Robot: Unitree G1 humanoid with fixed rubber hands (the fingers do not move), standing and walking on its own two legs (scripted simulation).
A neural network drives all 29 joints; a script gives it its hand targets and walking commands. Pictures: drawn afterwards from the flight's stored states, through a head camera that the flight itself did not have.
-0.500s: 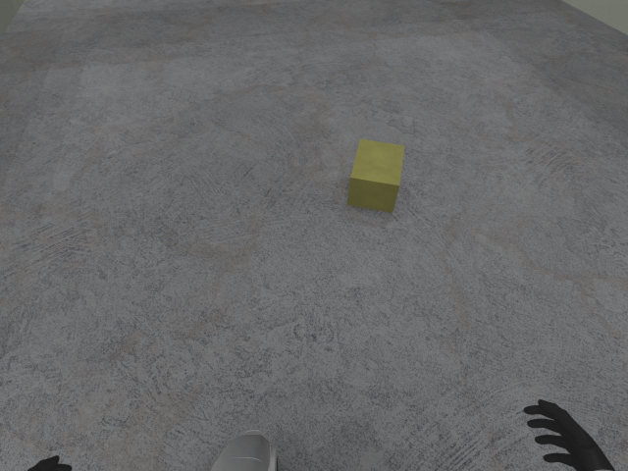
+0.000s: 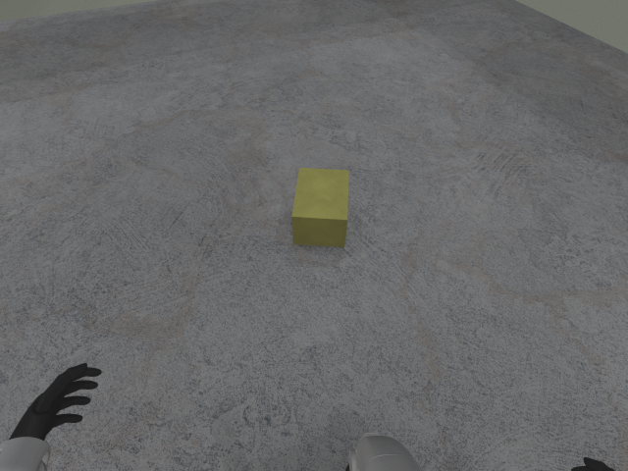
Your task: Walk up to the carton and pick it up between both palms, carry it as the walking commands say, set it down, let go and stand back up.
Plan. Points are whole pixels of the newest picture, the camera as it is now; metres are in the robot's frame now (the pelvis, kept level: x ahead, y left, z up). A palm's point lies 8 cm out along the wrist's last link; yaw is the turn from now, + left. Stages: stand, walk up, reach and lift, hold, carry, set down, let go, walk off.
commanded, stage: walk up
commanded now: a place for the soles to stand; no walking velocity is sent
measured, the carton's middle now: (321, 206) +1.16 -0.12 -0.66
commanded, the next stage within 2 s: none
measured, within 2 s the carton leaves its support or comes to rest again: neither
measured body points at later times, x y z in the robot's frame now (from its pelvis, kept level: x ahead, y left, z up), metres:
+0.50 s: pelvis +0.23 -0.04 +0.02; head +0.23 -0.01 +0.46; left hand +0.34 +0.29 -0.05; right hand +0.36 -0.38 -0.01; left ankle +0.25 +0.10 -0.70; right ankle +0.29 -0.18 -0.65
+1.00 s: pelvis +0.43 -0.12 +0.01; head +0.44 -0.11 +0.46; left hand +0.47 +0.23 -0.05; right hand +0.62 -0.43 -0.03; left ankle +0.51 -0.01 -0.71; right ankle +0.43 -0.23 -0.70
